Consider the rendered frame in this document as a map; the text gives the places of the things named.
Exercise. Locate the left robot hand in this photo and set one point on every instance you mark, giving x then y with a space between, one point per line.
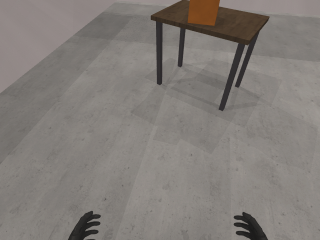
79 232

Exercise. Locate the right robot hand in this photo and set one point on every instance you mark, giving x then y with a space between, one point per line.
255 231

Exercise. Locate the table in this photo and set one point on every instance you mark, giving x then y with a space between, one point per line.
233 25

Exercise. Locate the carton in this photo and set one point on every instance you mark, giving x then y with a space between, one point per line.
203 12

